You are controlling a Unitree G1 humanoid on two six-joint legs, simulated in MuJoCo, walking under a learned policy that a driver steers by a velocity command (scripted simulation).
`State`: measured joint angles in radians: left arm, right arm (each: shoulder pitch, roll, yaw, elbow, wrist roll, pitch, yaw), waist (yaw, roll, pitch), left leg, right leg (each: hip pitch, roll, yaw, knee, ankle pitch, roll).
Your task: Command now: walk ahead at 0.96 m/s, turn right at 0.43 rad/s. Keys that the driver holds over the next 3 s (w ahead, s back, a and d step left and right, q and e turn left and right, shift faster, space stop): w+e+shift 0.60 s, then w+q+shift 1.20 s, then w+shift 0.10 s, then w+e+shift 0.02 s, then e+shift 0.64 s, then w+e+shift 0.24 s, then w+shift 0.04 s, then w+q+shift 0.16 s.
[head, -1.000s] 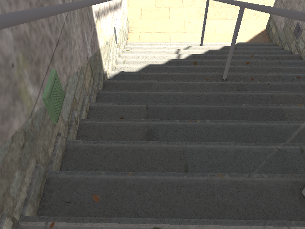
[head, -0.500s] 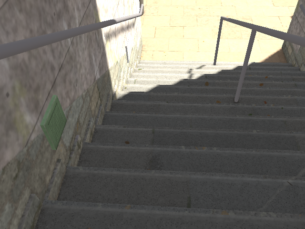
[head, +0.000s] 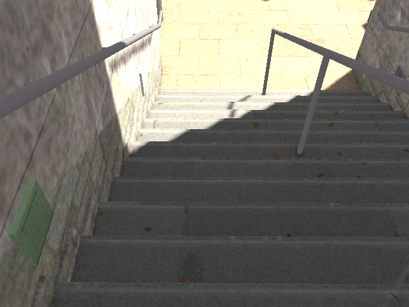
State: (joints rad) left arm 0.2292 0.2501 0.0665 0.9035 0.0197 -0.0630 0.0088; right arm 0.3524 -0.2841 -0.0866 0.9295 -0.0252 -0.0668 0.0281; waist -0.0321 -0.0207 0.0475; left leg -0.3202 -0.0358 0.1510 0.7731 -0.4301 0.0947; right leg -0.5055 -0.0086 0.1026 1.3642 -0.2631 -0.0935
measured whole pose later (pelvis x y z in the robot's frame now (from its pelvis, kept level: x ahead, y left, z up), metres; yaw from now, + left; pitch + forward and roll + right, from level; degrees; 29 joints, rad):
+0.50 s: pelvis +0.38 -0.02 -0.19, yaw -24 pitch -2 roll -2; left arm 0.45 0.22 0.04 1.03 0.01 -0.06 0.02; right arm 0.12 -0.22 -0.05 0.82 -0.04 -0.06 -0.01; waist 0.06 0.02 0.03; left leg -0.65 0.11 -0.16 0.85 0.21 -0.06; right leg -0.17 0.23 0.06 0.89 -0.67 -0.17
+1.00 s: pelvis +0.76 -0.16 -0.40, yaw -25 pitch +0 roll +3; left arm -0.08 0.23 0.02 0.77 0.01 -0.08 -0.03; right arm 0.68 -0.18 -0.03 1.03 -0.02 -0.06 -0.02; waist -0.20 -0.08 -0.01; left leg -0.02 -0.09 -0.15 1.08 -0.84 0.07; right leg -0.43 -0.05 0.06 0.42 0.28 -0.01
